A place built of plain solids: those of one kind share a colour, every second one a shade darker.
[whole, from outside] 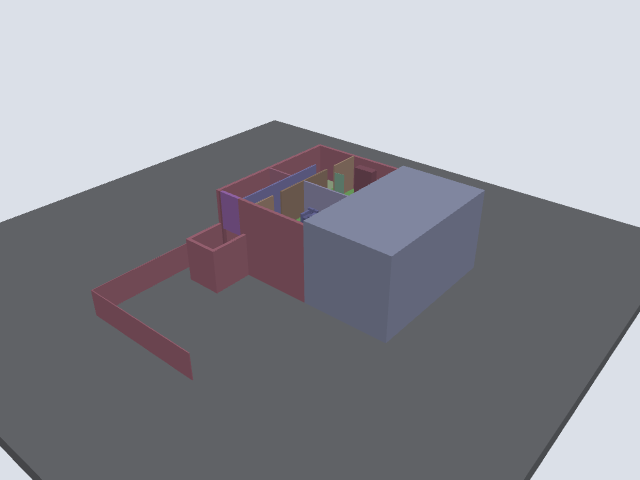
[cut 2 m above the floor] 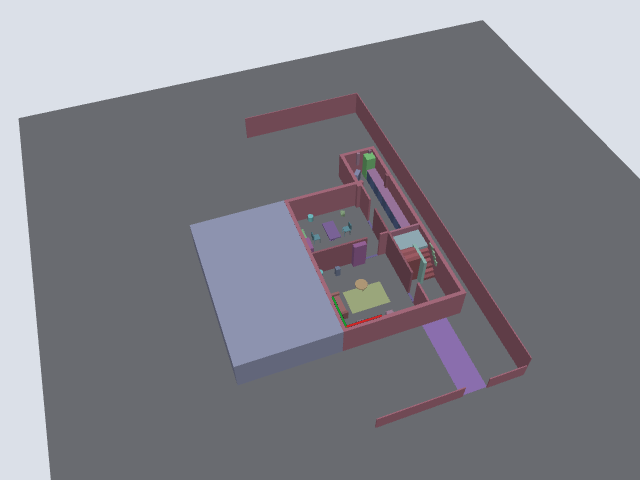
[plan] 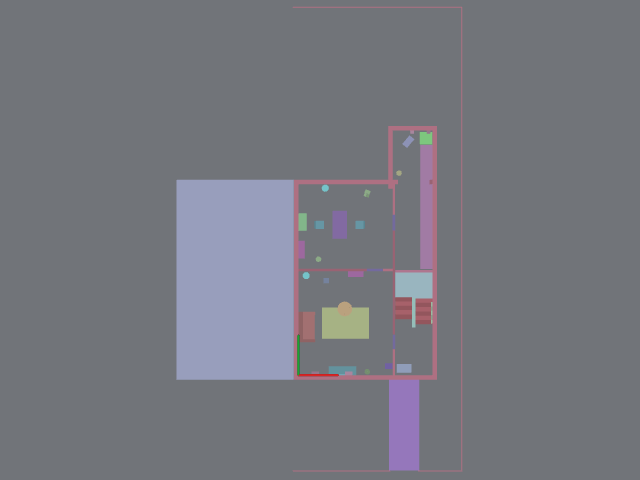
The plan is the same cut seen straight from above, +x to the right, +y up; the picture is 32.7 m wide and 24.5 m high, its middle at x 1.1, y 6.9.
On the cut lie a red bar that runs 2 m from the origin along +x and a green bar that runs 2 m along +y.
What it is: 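A semi-detached two-storey house, 6.8 m wide inside and 9.7 m deep with a one-storey outshot of 2.7 m behind the kitchen; a hall 1.91 m wide with a dog-leg stair of 13 risers of 220 mm on goings of 221 mm; a front room and a back room; upstairs three bedrooms and a bathroom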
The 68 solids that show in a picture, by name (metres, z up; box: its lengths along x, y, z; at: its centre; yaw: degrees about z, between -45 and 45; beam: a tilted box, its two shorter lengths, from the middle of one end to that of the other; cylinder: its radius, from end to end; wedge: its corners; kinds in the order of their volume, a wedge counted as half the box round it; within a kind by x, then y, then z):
{
 "neighbour_house_1": {"box": [6.0, 10.21, 5.7], "at": [-3.23, 4.87, 2.8]},
 "wall_1": {"box": [0.23, 10.21, 5.4], "at": [-0.12, 4.87, 2.65]},
 "wall_2": {"box": [3.48, 0.13, 2.76], "at": [1.74, 5.37, 1.33]},
 "wall_3": {"box": [4.97, 0.06, 1.05], "at": [2.2, -4.89, 0.47]},
 "wall_4": {"box": [5.32, 0.23, 5.4], "at": [2.43, 9.86, 2.65]},
 "wall_5": {"box": [7.31, 0.23, 5.4], "at": [3.42, -0.12, 2.65]},
 "wall_6": {"box": [8.66, 0.06, 1.85], "at": [4.04, 18.78, 0.88]},
 "wall_7": {"box": [0.5, 0.13, 2.76], "at": [4.56, 5.37, 1.33]},
 "wall_8": {"box": [0.23, 3.21, 3.06], "at": [4.69, 11.12, 1.48]},
 "wall_9": {"box": [0.13, 1.33, 2.76], "at": [4.87, 0.67, 1.33]},
 "wall_10": {"box": [0.13, 5.32, 2.76], "at": [4.87, 4.73, 1.33]},
 "wall_11": {"box": [0.13, 1.56, 2.76], "at": [4.87, 8.97, 1.33]},
 "wall_12": {"box": [2.5, 0.23, 3.06], "at": [5.83, 12.61, 1.48]},
 "wall_13": {"box": [0.38, 0.23, 5.4], "at": [6.88, 9.86, 2.65]},
 "wall_14": {"box": [0.23, 10.21, 5.4], "at": [6.96, 4.87, 2.65]},
 "wall_15": {"box": [0.23, 3.21, 3.06], "at": [6.96, 11.12, 1.48]},
 "wall_16": {"box": [2.26, 0.06, 1.05], "at": [7.24, -4.89, 0.47]},
 "wall_17": {"box": [0.06, 23.73, 1.85], "at": [8.33, 6.94, 0.88]},
 "upper_floor_rooms_1": {"box": [4.94, 9.76, 0.14], "at": [2.47, 4.87, 2.78]},
 "half_landing_1": {"box": [1.91, 1.32, 1.56], "at": [5.89, 4.58, 0.76]},
 "ground_1": {"box": [1.54, 4.63, 0.5], "at": [5.4, -2.55, -0.25]},
 "tread_1": {"box": [0.86, 0.25, 2.66], "at": [5.37, 2.98, 1.31]},
 "tread_2": {"box": [0.86, 0.25, 2.44], "at": [5.37, 3.2, 1.2]},
 "tread_3": {"box": [0.86, 0.25, 2.22], "at": [5.37, 3.42, 1.09]},
 "tread_4": {"box": [0.86, 0.25, 2.0], "at": [5.37, 3.64, 0.98]},
 "tread_5": {"box": [0.86, 0.25, 1.78], "at": [5.37, 3.86, 0.87]},
 "tread_6": {"box": [0.86, 0.25, 0.24], "at": [6.41, 2.72, 0.1]},
 "tread_7": {"box": [0.86, 0.25, 0.46], "at": [6.41, 2.94, 0.21]},
 "tread_8": {"box": [0.86, 0.25, 0.68], "at": [6.41, 3.16, 0.32]},
 "tread_9": {"box": [0.86, 0.25, 0.9], "at": [6.41, 3.38, 0.43]},
 "tread_10": {"box": [0.86, 0.25, 1.12], "at": [6.41, 3.6, 0.54]},
 "tread_11": {"box": [0.86, 0.25, 1.34], "at": [6.41, 3.82, 0.65]},
 "corridor_wall_1": {"box": [0.13, 2.2, 2.65], "at": [3.77, 1.1, 4.03]},
 "corridor_wall_2": {"box": [0.13, 4.56, 2.65], "at": [3.77, 5.26, 4.03]},
 "corridor_wall_3": {"box": [0.13, 1.49, 2.65], "at": [3.77, 9.0, 4.03]},
 "landing_wall_1": {"box": [0.13, 6.9, 2.65], "at": [4.87, 6.3, 4.03]},
 "wardrobe_bed_1": {"box": [1.47, 0.6, 2.05], "at": [2.47, 0.3, 3.82]},
 "kitchen_unit_1": {"box": [0.6, 0.63, 0.91], "at": [6.54, 7.0, 0.41]},
 "kitchen_unit_2": {"box": [0.6, 0.63, 0.91], "at": [6.54, 7.63, 0.41]},
 "kitchen_unit_3": {"box": [0.6, 0.63, 0.91], "at": [6.54, 8.26, 0.41]},
 "kitchen_unit_4": {"box": [0.6, 0.63, 0.91], "at": [6.54, 8.9, 0.41]},
 "kitchen_unit_5": {"box": [0.6, 0.63, 0.91], "at": [6.54, 10.16, 0.41]},
 "landing_end_wall_1": {"box": [1.91, 0.13, 5.4], "at": [5.89, 5.3, 2.65]},
 "bedrooms_wall_1": {"box": [3.71, 0.13, 2.65], "at": [1.85, 5.37, 4.03]},
 "stair_spine_1": {"box": [0.18, 1.52, 3.9], "at": [5.89, 3.19, 1.9]},
 "back_wall_over_outshot_1": {"box": [1.61, 0.23, 2.65], "at": [5.89, 9.86, 4.03]},
 "shelf_1": {"box": [0.32, 0.9, 1.72], "at": [0.16, 6.41, 0.81]},
 "shelf_2": {"box": [0.8, 0.3, 1.89], "at": [2.92, 5.16, 0.9]},
 "fridge_freezer_1": {"box": [0.65, 0.65, 1.85], "at": [6.51, 12.09, 0.88]},
 "sofa_1": {"box": [0.24, 1.56, 0.83], "at": [0.12, 2.46, 0.36]},
 "sofa_2": {"box": [0.86, 0.16, 0.65], "at": [0.43, 1.76, 0.28]},
 "sofa_3": {"box": [0.65, 1.24, 0.37], "at": [0.51, 2.46, 0.24]},
 "upper_floor_front_1": {"box": [1.91, 1.73, 0.14], "at": [5.89, 0.86, 2.78]},
 "tv_board_1": {"box": [1.4, 0.46, 0.55], "at": [2.25, 0.23, 0.23]},
 "dresser_1": {"box": [0.42, 0.9, 0.92], "at": [0.21, 7.81, 0.41]},
 "laid_rug_front_room_1": {"box": [2.4, 1.6, 0.06], "at": [2.4, 2.65, -0.02]},
 "worktop_1": {"box": [0.62, 6.33, 0.04], "at": [6.53, 8.58, 0.88]},
 "clutter_clutter_kitchen_1": {"box": [0.32, 0.58, 0.79], "at": [5.6, 11.92, 0.34], "yaw": -40.6},
 "slotfit_seat_1": {"box": [0.17, 0.75, 0.7], "at": [3.13, 5.99, 3.15]},
 "meeting_table_1": {"box": [0.75, 1.43, 0.07], "at": [2.11, 7.68, 0.7]},
 "door_leaf_bedroom_front_1": {"box": [0.75, 0.04, 2.05], "at": [3.33, 2.15, 3.82], "yaw": 7.4},
 "slotfit_front_seat_1": {"box": [0.28, 0.28, 0.66], "at": [1.42, 4.83, 0.28]},
 "curtains_curtains_1": {"box": [0.19, 0.17, 1.3], "at": [5.8, 12.4, 1.62]},
 "coffee_table_1": {"cylinder": 0.38, "from": [2.37, 3.38, 0.33], "to": [2.37, 3.38, 0.4]},
 "box_cardboard_1": {"box": [0.38, 0.3, 0.25], "at": [4.61, 0.46, 0.08]},
 "laid_doormat_1": {"box": [0.75, 0.45, 0.06], "at": [5.4, 0.35, -0.02]},
 "side_chair_1": {"box": [0.42, 0.42, 0.04], "at": [1.09, 7.68, 0.43]},
 "side_chair_2": {"box": [0.42, 0.42, 0.04], "at": [3.12, 7.68, 0.43]}
}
